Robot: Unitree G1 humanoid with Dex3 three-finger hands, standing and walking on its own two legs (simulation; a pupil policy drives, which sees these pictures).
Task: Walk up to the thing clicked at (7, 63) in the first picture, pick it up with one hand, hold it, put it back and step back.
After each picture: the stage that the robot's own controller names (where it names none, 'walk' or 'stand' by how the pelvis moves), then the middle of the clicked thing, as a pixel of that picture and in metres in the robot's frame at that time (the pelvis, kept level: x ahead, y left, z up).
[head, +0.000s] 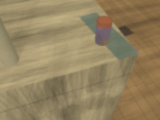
stand; out of the picture +0.48 +0.31 +0.11
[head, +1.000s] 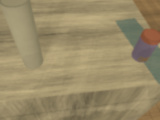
walk; (26, 36) +0.42 +0.19 +0.13
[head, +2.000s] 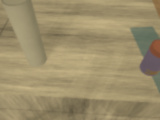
stand; (28, 35) +0.43 +0.19 +0.14
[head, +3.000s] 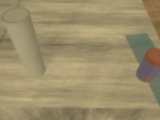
stand; (28, 48) +0.41 +0.19 +0.11
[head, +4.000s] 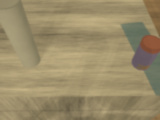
stand; (21, 37) +0.43 +0.21 +0.12
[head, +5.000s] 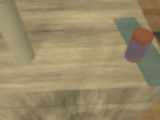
stand; (14, 33) +0.44 +0.23 +0.13
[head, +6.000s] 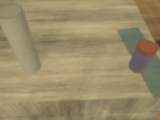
stand; (22, 44) +0.43 +0.21 +0.11
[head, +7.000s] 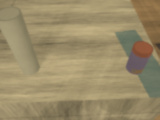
stand; (21, 46) +0.43 +0.22 +0.11
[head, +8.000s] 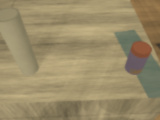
stand; (20, 46) +0.43 +0.22 +0.11
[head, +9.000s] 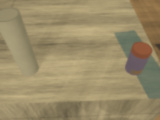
stand; (20, 46) +0.43 +0.22 +0.11
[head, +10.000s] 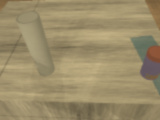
rise first; (38, 47) +0.44 +0.19 +0.12
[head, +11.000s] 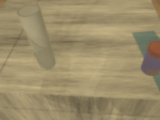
go down; (39, 41) +0.46 +0.19 +0.12
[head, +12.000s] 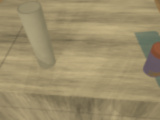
go down; (39, 39) +0.45 +0.18 +0.12
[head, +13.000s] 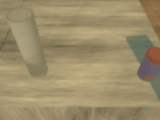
go down; (31, 48) +0.42 +0.18 +0.12
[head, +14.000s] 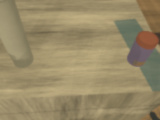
close in; (12, 34) +0.44 +0.19 +0.14
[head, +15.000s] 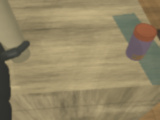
close; (6, 27) +0.46 +0.21 +0.16
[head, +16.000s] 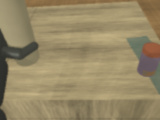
lift; (14, 22) +0.34 +0.16 +0.31
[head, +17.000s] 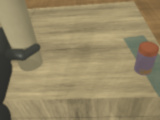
lift; (17, 26) +0.35 +0.17 +0.29
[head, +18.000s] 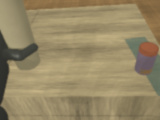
hold; (15, 25) +0.34 +0.17 +0.30
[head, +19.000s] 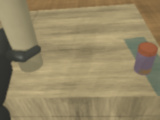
hold; (19, 27) +0.34 +0.17 +0.29
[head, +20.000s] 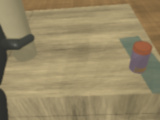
crouch; (12, 17) +0.39 +0.18 +0.30
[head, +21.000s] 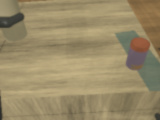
lower; out of the picture +0.46 +0.20 +0.32
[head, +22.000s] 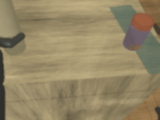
lower; (3, 16) +0.49 +0.20 +0.17
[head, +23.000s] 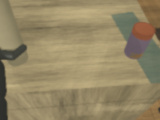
lower; (5, 29) +0.45 +0.20 +0.16
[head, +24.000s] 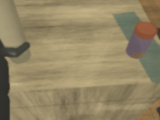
lower; (9, 26) +0.46 +0.19 +0.16
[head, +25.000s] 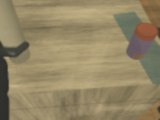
lower; (7, 26) +0.46 +0.20 +0.16
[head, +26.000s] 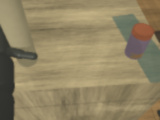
withdraw; (18, 33) +0.45 +0.18 +0.15
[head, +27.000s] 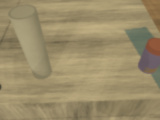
sink last; (34, 47) +0.41 +0.16 +0.14
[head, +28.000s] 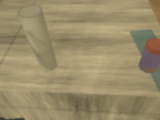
stand; (40, 43) +0.44 +0.18 +0.13
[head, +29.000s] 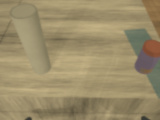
stand; (34, 44) +0.42 +0.17 +0.12
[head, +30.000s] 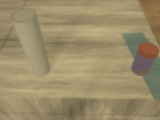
walk; (34, 47) +0.43 +0.18 +0.12
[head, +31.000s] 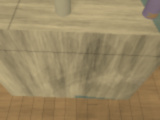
walk; out of the picture +0.67 +0.10 +0.14
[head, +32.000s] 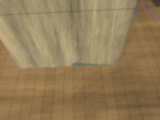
walk; out of the picture +1.02 +0.22 +0.14
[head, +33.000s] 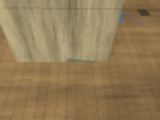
stand; out of the picture +1.21 +0.17 +0.13
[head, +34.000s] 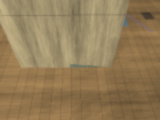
stand; out of the picture +1.16 +0.17 +0.11
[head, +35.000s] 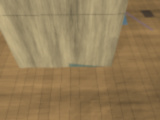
stand; out of the picture +1.14 +0.18 +0.11
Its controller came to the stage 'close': yes
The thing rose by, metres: 0.20
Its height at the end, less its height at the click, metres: +0.00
